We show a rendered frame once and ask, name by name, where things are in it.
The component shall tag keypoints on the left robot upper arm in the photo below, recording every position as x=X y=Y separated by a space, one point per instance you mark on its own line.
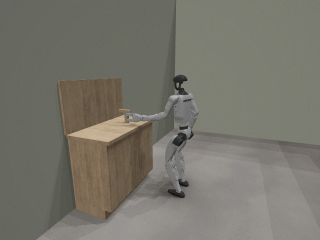
x=172 y=100

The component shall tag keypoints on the left robot foot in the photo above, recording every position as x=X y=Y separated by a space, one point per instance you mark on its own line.
x=179 y=194

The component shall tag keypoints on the right robot forearm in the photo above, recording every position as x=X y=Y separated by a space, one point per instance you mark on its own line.
x=192 y=121

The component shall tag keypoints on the robot left hand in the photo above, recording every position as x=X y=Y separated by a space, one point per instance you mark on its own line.
x=136 y=117

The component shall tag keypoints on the counter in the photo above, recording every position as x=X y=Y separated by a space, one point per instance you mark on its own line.
x=109 y=156

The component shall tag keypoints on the left robot forearm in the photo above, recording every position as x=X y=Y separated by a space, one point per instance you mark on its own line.
x=155 y=117

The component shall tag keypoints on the right robot upper arm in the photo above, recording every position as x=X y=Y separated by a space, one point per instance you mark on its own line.
x=193 y=106

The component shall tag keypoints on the right robot thigh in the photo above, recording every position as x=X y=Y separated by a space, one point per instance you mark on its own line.
x=178 y=155

